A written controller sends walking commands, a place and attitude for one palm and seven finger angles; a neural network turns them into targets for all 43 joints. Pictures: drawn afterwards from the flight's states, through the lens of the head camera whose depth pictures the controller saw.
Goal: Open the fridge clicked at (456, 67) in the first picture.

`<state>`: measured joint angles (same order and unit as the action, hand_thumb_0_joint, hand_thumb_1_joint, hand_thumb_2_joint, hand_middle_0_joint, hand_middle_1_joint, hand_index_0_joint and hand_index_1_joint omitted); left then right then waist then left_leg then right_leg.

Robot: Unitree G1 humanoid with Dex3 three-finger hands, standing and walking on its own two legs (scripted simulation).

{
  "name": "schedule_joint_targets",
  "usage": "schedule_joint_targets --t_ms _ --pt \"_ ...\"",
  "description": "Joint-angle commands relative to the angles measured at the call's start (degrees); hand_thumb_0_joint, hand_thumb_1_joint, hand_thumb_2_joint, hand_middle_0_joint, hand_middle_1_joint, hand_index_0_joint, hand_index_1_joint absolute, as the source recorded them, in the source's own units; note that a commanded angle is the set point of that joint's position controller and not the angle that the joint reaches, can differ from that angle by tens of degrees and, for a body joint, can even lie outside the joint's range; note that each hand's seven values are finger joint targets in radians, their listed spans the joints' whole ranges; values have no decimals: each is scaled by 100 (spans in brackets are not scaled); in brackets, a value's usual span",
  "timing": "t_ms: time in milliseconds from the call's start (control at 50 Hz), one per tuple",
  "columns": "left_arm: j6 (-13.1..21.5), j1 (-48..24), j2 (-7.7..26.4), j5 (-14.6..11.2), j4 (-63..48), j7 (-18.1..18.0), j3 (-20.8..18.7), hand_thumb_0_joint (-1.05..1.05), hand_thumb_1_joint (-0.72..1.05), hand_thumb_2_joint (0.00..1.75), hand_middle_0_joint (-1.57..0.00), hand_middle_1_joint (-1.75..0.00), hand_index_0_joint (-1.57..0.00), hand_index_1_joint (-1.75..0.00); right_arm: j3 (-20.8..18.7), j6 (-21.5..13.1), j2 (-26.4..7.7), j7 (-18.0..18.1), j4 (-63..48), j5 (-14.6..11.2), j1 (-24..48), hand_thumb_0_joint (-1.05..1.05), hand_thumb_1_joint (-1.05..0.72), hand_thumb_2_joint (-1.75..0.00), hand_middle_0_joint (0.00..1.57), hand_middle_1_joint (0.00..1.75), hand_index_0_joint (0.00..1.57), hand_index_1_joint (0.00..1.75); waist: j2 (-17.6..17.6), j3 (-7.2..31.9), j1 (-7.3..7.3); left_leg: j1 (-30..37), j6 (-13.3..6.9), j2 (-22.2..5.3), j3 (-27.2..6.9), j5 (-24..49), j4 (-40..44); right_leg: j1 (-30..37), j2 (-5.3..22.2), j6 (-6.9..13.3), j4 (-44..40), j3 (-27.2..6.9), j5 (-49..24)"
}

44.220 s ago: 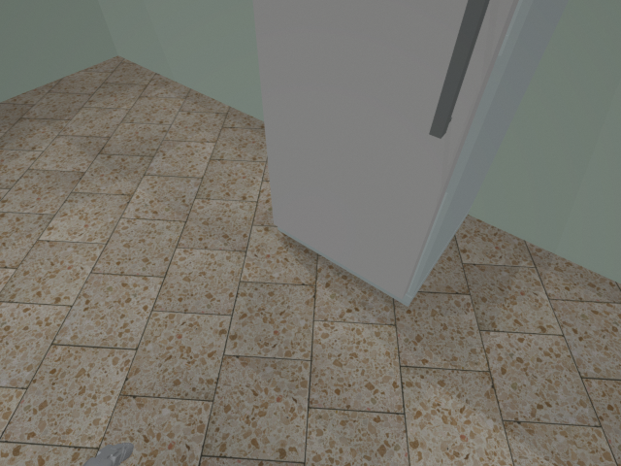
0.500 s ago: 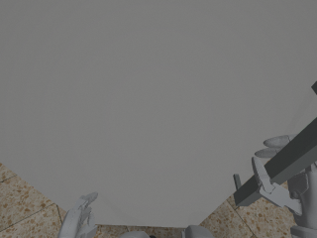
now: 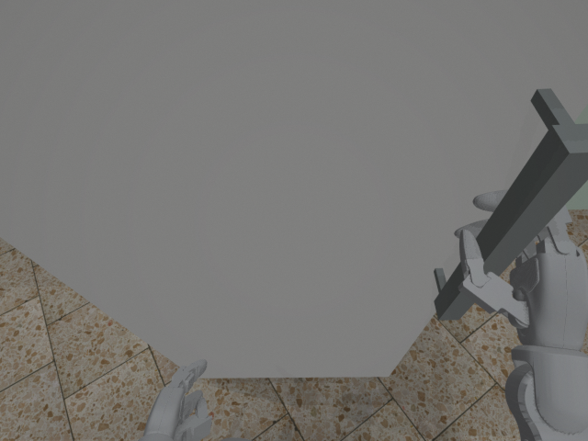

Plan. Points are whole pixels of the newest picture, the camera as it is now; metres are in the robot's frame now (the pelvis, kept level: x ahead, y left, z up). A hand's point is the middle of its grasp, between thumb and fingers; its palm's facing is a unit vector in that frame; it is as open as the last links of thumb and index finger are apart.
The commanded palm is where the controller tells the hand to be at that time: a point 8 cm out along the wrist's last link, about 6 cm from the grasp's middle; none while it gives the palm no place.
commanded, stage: walk backward, drawing the door open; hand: right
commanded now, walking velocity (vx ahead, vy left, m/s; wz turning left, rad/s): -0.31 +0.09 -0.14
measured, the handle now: (483, 234) +0.31 -0.18 +0.15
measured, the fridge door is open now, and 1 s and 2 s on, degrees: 0 8 53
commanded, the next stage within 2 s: none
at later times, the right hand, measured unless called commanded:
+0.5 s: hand (472, 272) +0.27 -0.16 +0.15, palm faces +0.41 +0.87 -0.27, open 7.2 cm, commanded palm +0.21 -0.20 +0.15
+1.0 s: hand (484, 353) +0.19 -0.15 +0.16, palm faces +0.22 +0.96 -0.15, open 7.1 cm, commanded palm +0.15 -0.20 +0.15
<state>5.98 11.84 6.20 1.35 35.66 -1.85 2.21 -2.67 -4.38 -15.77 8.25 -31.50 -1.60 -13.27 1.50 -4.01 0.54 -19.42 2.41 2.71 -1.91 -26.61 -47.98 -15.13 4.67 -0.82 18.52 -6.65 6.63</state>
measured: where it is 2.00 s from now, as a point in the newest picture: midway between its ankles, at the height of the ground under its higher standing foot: outside the picture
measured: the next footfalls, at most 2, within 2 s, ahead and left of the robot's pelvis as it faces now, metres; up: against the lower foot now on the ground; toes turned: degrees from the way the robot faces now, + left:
left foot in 0.16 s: -0.03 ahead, +0.15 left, +0.00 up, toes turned -1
right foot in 0.60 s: -0.07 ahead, -0.03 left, +0.00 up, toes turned -4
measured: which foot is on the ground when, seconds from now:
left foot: up 0.00-0.14, down 0.16-0.72, up 0.74-1.00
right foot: down 0.00-0.16, up 0.18-0.58, down 0.60-1.00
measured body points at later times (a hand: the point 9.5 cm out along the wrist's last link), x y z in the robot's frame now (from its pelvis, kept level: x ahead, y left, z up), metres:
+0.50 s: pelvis -0.06 +0.08 -0.01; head -0.01 +0.09 +0.44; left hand +0.10 +0.36 -0.10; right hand +0.24 -0.20 +0.17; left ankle -0.07 +0.15 -0.76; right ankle -0.11 -0.02 -0.72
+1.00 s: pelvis -0.14 +0.03 -0.01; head -0.08 +0.03 +0.44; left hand +0.02 +0.22 -0.12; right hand +0.18 -0.20 +0.16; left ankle -0.17 +0.15 -0.73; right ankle -0.11 -0.03 -0.76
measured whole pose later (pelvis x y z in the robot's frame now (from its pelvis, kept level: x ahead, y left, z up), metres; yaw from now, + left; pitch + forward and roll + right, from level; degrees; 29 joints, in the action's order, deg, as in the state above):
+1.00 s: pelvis -0.14 +0.03 -0.01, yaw -3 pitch +2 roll +2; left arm 2.3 10.8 8.5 0.9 35.7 -1.3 3.3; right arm -7.5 -3.0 -15.1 6.7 -11.5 -4.2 6.5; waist 1.8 -4.8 1.6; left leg -14.6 0.8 2.5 0.2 -21.7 -35.2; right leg -14.3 -2.5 4.6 21.0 1.4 8.4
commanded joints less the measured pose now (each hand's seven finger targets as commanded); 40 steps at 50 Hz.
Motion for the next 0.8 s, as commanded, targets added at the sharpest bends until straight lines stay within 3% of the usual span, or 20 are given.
schedule_joint_targets --t_ms 0,60,100,120,140,160,180,200,220,260,360,400,460,540,580,620,660,700,720,780 --pt "360 -487 1024 -10 -705 -45 -461 0 90 90 -20 -30 -20 -30 -609 -736 -536 -23 -1631 -69 1162 0 -90 -90 45 140 45 140 1890 2301 62 -606 23 272 311 124 1148 3262 722 585 623 -748 -5366" --pt "304 -682 1049 14 -666 -31 -481 0 90 90 -20 -30 -20 -30 -1222 -724 -1001 0 -1389 -198 1388 0 -90 -90 45 140 45 140 1780 2319 -23 124 -65 127 98 678 2178 2584 850 606 724 -861 -4553" --pt "189 -836 1085 -61 -748 -31 -471 0 90 90 -20 -30 -20 -30 -1422 -753 -1165 -16 -1163 -238 1667 0 -90 -90 45 140 45 140 1133 2376 -179 978 -92 -77 64 1998 3323 1883 686 402 1124 -682 -3198" --pt "100 -846 1052 -110 -815 -52 -463 0 90 90 -20 -30 -20 -30 -1581 -807 -1386 -46 -1044 -216 1815 0 -90 -90 45 140 45 140 195 2366 -202 1628 -161 -499 -116 3682 3598 1146 184 138 1669 -88 -1514" --pt "-9 -958 970 -177 -975 -94 -425 0 90 90 -20 -30 -20 -30 -1837 -821 -1762 -53 -853 -202 1938 0 -90 -90 45 140 45 140 -1279 2239 -181 2148 -507 -1551 -658 6239 2991 -431 -455 -77 2562 558 1606" --pt "18 -1057 958 -211 -1079 -143 -423 0 90 90 -20 -30 -20 -30 -2127 -740 -1914 -16 -450 -200 1878 0 -90 -90 45 140 45 140 -1608 2243 -321 1923 -794 -2203 -1007 7231 2527 -1142 -886 -34 3725 348 2959" --pt "23 -901 1007 -243 -905 -187 -505 0 90 90 -20 -30 -20 -30 -2329 -600 -1813 -2 26 -262 1669 0 -90 -90 45 140 45 140 -1791 2293 -257 1891 -758 -2228 -601 6788 2403 -1246 -837 1 4368 33 2766" --pt "-7 -888 1093 -226 -949 -213 -541 0 90 90 -20 -30 -20 -30 -2282 -536 -1675 -41 126 -269 1659 0 -90 -90 45 140 45 140 -1838 2210 -165 2012 -568 -1982 -447 6823 2249 -1389 -775 -35 4570 26 2524" --pt "-86 -897 1021 -140 -958 -229 -435 0 90 90 -20 -30 -20 -30 -2116 -542 -1482 -58 149 -225 1740 0 -90 -90 45 140 45 140 -1357 2238 -58 2334 -585 -1810 -158 6929 2064 -1559 -763 -115 4586 242 2154" --pt "-163 -1057 998 -80 -908 -283 -324 0 90 90 -20 -30 -20 -30 -2174 -596 -1531 4 466 -208 1960 0 -90 -90 45 140 45 140 -650 2037 -99 2580 -639 -1813 -191 7147 1997 -1706 -745 -119 4020 497 2052" --pt "-309 -893 1178 -110 -1041 -436 -333 0 90 90 -20 -30 -20 -30 -2292 -581 -1714 166 824 -187 2293 0 -90 -90 45 140 45 140 -804 1966 -199 2866 -345 -1958 -587 7682 2269 -1344 -798 -14 2884 757 2112" --pt "-375 -760 1193 -121 -1142 -452 -315 0 90 90 -20 -30 -20 -30 -2286 -586 -1723 230 755 -156 2527 0 -90 -90 45 140 45 140 -858 2280 -237 3361 -411 -2025 -602 7890 2197 -1281 -741 2 2324 793 1966" --pt "-479 -741 1327 -169 -1170 -486 -375 0 90 90 -20 -30 -20 -30 -2255 -566 -1839 294 778 -152 2764 0 -90 -90 45 140 45 140 -615 2314 -190 3387 -491 -1965 -629 7859 2129 -919 -648 -2 1631 726 1313" --pt "-575 -631 1412 -200 -1197 -479 -409 0 90 90 -20 -30 -20 -30 -2005 -608 -1816 277 702 -175 3147 0 -90 -90 45 140 45 140 -245 2463 -167 3221 -450 -1688 -437 7200 1968 -252 -266 50 801 609 5" --pt "-572 -606 1552 -256 -1242 -444 -483 0 90 90 -20 -30 -20 -30 -1927 -640 -1840 230 543 -229 3279 0 -90 -90 45 140 45 140 13 2578 -163 2736 -167 -1320 -156 6645 1938 411 215 201 934 401 -2008" --pt "-508 -585 1568 -264 -1329 -369 -476 0 90 90 -20 -30 -20 -30 -1826 -720 -1722 144 540 -220 3101 0 -90 -90 45 140 45 140 -30 2693 -129 2630 -171 -1134 -122 6628 1903 603 220 158 1186 436 -2607" --pt "-479 -642 1566 -208 -1375 -359 -438 0 90 90 -20 -30 -20 -30 -1712 -773 -1642 96 332 -229 2875 0 -90 -90 45 140 45 140 656 2820 -74 2146 -392 -924 2 5389 1675 1107 456 171 1122 70 -4033" --pt "-461 -638 1401 -105 -1401 -219 -370 0 90 90 -20 -30 -20 -30 -1622 -781 -1446 32 180 -170 2640 0 -90 -90 45 140 45 140 1201 2734 -74 985 -239 -278 188 1715 1277 1779 978 472 761 -509 -6383" --pt "-431 -669 1357 -41 -1371 -120 -377 0 90 90 -20 -30 -20 -30 -1495 -760 -1299 -50 164 -141 2627 0 -90 -90 45 140 45 140 1400 2566 -86 602 -237 -116 161 347 1036 1820 1169 606 687 -646 -6657" --pt "-326 -600 1358 -43 -1264 -14 -379 0 90 90 -20 -30 -20 -30 -1416 -646 -1189 -103 201 -151 2829 0 -90 -90 45 140 45 140 861 2115 -88 48 -224 -74 186 247 1013 2103 1180 670 737 -570 -6692"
